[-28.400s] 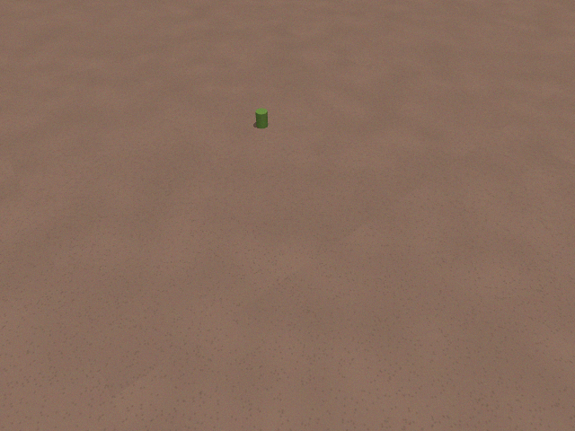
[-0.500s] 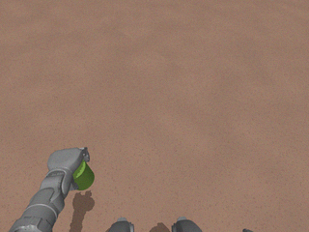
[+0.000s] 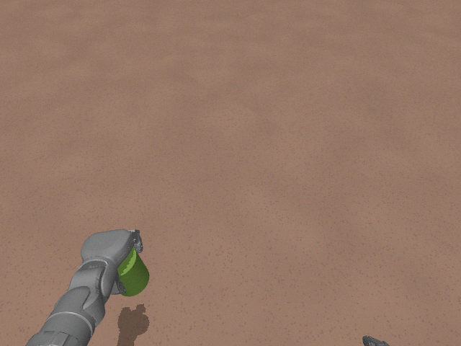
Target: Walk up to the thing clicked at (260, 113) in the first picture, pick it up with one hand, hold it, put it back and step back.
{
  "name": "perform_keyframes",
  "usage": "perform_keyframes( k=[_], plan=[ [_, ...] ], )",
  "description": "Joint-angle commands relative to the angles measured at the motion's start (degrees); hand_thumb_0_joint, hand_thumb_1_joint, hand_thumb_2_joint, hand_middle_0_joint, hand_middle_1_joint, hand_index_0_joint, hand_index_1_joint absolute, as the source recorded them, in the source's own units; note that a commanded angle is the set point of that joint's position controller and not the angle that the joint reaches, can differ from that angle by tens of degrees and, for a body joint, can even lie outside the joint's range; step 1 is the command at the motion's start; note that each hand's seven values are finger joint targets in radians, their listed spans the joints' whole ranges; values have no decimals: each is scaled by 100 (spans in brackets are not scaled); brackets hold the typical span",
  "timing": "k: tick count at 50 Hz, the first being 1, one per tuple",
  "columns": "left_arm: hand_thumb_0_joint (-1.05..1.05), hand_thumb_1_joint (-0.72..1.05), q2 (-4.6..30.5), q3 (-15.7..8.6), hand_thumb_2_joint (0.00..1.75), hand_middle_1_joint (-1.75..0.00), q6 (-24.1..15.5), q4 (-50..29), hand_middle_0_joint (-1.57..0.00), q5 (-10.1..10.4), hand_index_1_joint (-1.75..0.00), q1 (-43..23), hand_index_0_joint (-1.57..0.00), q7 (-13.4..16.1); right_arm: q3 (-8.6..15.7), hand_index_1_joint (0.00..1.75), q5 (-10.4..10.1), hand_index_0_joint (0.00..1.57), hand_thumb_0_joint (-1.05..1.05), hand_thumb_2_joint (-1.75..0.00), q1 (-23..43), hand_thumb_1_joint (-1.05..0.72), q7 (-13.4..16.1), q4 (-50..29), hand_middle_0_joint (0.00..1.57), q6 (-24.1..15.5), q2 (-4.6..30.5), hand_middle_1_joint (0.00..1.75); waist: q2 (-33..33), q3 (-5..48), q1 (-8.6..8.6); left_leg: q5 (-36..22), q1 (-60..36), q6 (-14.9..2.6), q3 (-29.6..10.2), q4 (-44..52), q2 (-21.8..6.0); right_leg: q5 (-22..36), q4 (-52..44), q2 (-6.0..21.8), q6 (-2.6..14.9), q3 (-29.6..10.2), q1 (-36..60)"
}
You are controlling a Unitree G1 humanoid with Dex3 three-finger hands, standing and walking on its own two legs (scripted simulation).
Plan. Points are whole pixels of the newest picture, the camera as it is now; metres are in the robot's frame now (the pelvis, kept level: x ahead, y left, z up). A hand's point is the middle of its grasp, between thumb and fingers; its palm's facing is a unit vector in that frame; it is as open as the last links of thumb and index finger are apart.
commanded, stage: hold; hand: left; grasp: from above
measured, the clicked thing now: (125, 270) +0.32 +0.22 -0.12
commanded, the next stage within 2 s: crouch in 1.72 s
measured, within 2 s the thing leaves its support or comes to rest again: neither
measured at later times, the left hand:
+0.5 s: hand (113, 264) +0.30 +0.22 -0.04, palm faces -0.46 -0.06 -0.88, open 9.9 cm
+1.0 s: hand (112, 267) +0.29 +0.21 -0.03, palm faces -0.46 -0.06 -0.89, open 9.9 cm
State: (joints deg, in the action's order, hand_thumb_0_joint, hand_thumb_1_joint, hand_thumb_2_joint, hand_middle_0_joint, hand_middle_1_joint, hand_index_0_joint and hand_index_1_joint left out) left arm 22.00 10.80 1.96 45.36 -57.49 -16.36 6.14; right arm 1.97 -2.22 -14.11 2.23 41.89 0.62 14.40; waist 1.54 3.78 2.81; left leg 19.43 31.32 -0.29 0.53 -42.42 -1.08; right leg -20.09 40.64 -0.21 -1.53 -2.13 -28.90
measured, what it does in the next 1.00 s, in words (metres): stands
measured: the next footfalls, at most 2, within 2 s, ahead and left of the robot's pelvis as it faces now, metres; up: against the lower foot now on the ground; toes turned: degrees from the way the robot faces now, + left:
none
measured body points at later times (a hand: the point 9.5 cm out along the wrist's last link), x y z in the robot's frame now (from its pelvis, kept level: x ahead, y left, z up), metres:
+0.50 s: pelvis +0.00 +0.00 +0.01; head +0.02 -0.01 +0.46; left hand +0.32 +0.22 +0.01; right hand +0.12 -0.27 -0.10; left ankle +0.02 +0.11 -0.71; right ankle +0.00 -0.14 -0.71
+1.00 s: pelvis +0.00 -0.01 +0.02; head +0.01 -0.02 +0.47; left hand +0.31 +0.21 +0.02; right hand +0.13 -0.27 -0.09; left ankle +0.02 +0.11 -0.71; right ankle +0.00 -0.14 -0.71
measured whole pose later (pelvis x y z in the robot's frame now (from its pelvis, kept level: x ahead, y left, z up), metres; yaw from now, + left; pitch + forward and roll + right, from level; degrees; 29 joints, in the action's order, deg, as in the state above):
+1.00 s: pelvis +0.00 -0.01 +0.02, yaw +0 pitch +2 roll +0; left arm 22.2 12.5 2.0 36.8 -56.9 -13.4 -0.6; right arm 1.6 -3.4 -11.5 2.3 39.4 2.8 15.0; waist 2.6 0.7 0.3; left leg 13.8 18.4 0.0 1.2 -30.4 -0.9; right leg -15.1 30.2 0.1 -1.1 -2.8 -17.0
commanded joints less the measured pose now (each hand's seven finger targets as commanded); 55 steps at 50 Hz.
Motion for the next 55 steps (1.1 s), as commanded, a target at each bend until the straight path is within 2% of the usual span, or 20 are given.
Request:
perform_keyframes(
  k=[1,2,5,7,9,12,19,20,23,25,29,34,35,39,41,43,45,47,48,55],
  plan=[
    [0,58,1177,-466,88,-85,4,-1306,-91,-21,-82,-1974,-95,278,318,30,6,20,0,-90,13,-90,59,-613,20,-180,854,30,204,1765,-21,-1822,-1637,22,-36,608,142,1621,-639,-218,206,163,465],
    [0,59,1314,-557,87,-85,7,-1310,-91,-19,-82,-1978,-94,267,322,30,-3,20,0,-90,18,-90,59,-617,20,-179,884,30,157,1767,-48,-1841,-1599,20,-20,635,160,1670,-669,-216,198,156,619],
    [0,59,1143,-421,88,-86,34,-1433,-92,-15,-82,-2043,-95,206,310,30,-2,20,0,-89,70,-89,45,-641,20,-184,842,30,212,1688,-32,-1794,-1682,35,-16,734,162,1621,-733,-216,201,153,648],
    [0,63,1245,-509,88,-84,50,-1306,-95,-4,-81,-1881,-98,168,325,30,-15,20,0,-89,126,-89,46,-669,20,-177,883,30,168,1629,-84,-1793,-1749,30,-6,791,154,1591,-791,-222,205,161,692],
    [0,61,1181,-427,85,-85,34,-1454,-92,4,-81,-2032,-96,85,330,30,-13,20,0,-89,121,-89,38,-698,20,-171,870,30,157,1651,-43,-1885,-1764,19,-4,818,145,1700,-808,-228,201,155,761],
    [0,60,1207,-455,89,-86,40,-1596,-92,8,-83,-1909,-96,-1,325,30,-35,20,0,-90,179,-90,31,-767,20,-146,873,30,135,1678,-103,-1956,-1825,-15,50,848,179,1824,-884,-204,181,117,884],
    [0,61,1220,-441,91,-87,39,-1701,-93,-41,-84,-1862,-96,-166,289,30,-48,20,0,-90,269,-90,19,-884,20,-91,858,30,140,1511,-129,-1904,-1930,-7,40,1071,132,1684,-1010,-241,216,156,1005],
    [0,60,1343,-550,92,-86,14,-1871,-93,-11,-84,-2017,-96,-158,301,30,-51,20,0,-90,293,-90,22,-892,20,-87,878,30,256,1597,-176,-1900,-1989,4,47,1102,128,1664,-1021,-240,218,150,1083],
    [0,61,1190,-452,93,-88,25,-1821,-93,-16,-85,-1877,-96,-195,280,30,-60,20,0,-90,336,-90,21,-931,20,-68,850,30,123,1461,-141,-1882,-1978,-24,72,1148,151,1707,-1105,-225,202,127,1084],
    [0,62,1263,-513,92,-89,31,-1714,-93,-23,-86,-1802,-97,-209,273,30,-69,20,0,-90,398,-90,20,-954,20,-61,845,30,50,1289,-203,-1700,-1895,-36,74,1218,160,1555,-1191,-210,198,122,1114],
    [0,63,1199,-438,92,-89,17,-1947,-94,3,-86,-1892,-97,-267,258,30,-66,20,0,-90,434,-90,18,-977,20,-49,827,30,121,1393,-170,-1632,-2027,-52,97,1287,165,1493,-1265,-199,195,98,1175],
    [0,62,1326,-522,92,-88,-36,-2069,-93,0,-85,-1940,-97,-317,251,30,-82,20,0,-90,536,-90,44,-1004,20,-42,817,30,190,1384,-236,-1586,-2133,-29,75,1399,142,1403,-1317,-213,212,119,1214],
    [0,61,1278,-505,92,-90,-39,-1918,-92,16,-86,-1828,-96,-329,246,30,-81,20,0,-90,519,-90,48,-997,20,-36,836,30,72,1325,-175,-1555,-2132,-42,74,1396,150,1384,-1354,-204,198,113,1225],
    [0,60,1250,-494,92,-91,-57,-1946,-92,46,-88,-1832,-95,-301,225,30,-86,20,0,-90,583,-90,66,-1019,20,-41,812,30,109,1192,-202,-1447,-2128,-38,85,1470,160,1282,-1444,-191,192,107,1212],
    [0,60,1302,-567,91,-90,-59,-1959,-92,58,-86,-1781,-95,-284,245,30,-85,20,0,-90,604,-90,62,-999,20,-41,830,30,109,1235,-236,-1458,-2183,-19,62,1506,139,1271,-1444,-200,204,133,1257],
    [0,59,1202,-445,92,-91,-63,-2098,-91,40,-88,-1864,-94,-305,236,30,-80,20,0,-90,612,-90,65,-1024,20,-41,808,30,75,1327,-194,-1601,-2269,-28,57,1485,141,1411,-1432,-194,194,128,1290],
    [0,58,1318,-555,93,-89,-38,-2160,-91,20,-86,-1869,-94,-294,239,30,-99,20,0,-90,659,-90,67,-1031,20,-31,803,30,143,1412,-278,-1735,-2316,-40,107,1480,178,1560,-1445,-170,189,103,1395],
    [0,56,1256,-470,92,-89,-14,-2231,-90,48,-86,-1925,-93,-333,232,30,-102,20,0,-90,632,-90,68,-1013,20,-22,811,30,76,1401,-216,-1846,-2345,-50,122,1482,172,1696,-1450,-167,181,103,1437],
    [0,59,1372,-563,92,-89,-3,-2216,-92,28,-86,-1926,-95,-343,245,30,-106,20,0,-90,660,-90,76,-1010,20,-15,821,30,135,1392,-264,-1867,-2358,-41,110,1505,166,1700,-1453,-175,187,116,1422],
    [0,57,1264,-488,89,-88,34,-2236,-90,38,-85,-1673,-93,-511,201,30,-123,20,0,-90,782,-90,77,-1099,20,3,773,30,71,1156,-307,-1623,-2319,-53,107,1661,166,1435,-1588,-172,200,124,1465]
  ],
)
